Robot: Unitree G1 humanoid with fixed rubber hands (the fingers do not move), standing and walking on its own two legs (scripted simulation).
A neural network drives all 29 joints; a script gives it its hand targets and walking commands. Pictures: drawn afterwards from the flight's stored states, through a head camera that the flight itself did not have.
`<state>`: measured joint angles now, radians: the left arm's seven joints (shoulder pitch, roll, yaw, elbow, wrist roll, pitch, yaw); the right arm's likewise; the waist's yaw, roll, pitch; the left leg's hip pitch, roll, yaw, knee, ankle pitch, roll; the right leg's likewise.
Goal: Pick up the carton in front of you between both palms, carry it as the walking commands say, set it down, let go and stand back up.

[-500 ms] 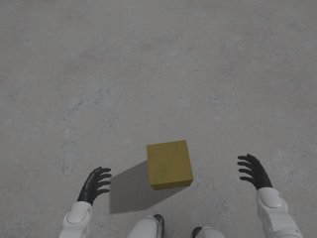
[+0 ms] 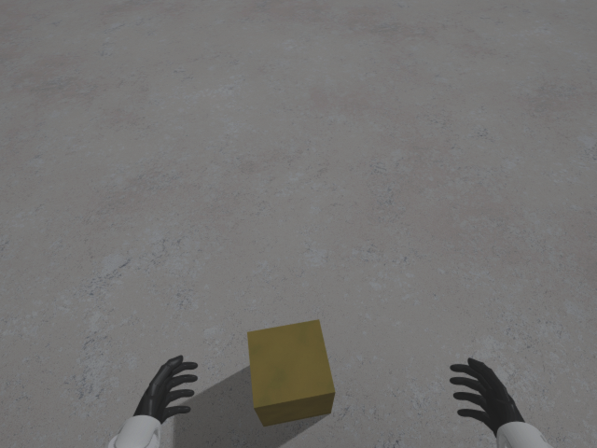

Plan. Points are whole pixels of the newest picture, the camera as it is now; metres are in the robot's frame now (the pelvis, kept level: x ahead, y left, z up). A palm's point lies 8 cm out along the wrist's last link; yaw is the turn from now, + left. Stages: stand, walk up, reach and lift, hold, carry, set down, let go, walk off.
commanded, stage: let go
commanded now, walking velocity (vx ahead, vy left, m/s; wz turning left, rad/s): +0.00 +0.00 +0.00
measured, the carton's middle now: (290, 374) +0.39 +0.07 -0.65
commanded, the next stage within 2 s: stand in 0.16 s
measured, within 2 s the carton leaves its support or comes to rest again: neither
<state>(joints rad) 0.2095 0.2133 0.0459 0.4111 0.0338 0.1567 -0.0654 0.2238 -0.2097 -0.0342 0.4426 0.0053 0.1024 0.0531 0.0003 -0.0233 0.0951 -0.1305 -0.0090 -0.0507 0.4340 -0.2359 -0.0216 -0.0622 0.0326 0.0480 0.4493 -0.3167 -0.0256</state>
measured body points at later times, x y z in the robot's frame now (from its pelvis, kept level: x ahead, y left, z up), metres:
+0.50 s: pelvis +0.00 +0.03 +0.00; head +0.00 +0.05 +0.44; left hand +0.13 +0.31 -0.11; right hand +0.13 -0.26 -0.09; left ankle +0.00 +0.14 -0.74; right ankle -0.04 -0.10 -0.74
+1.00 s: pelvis -0.01 +0.04 +0.00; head -0.02 +0.06 +0.45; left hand +0.09 +0.33 -0.12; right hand +0.10 -0.25 -0.10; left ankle +0.00 +0.14 -0.74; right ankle -0.04 -0.10 -0.74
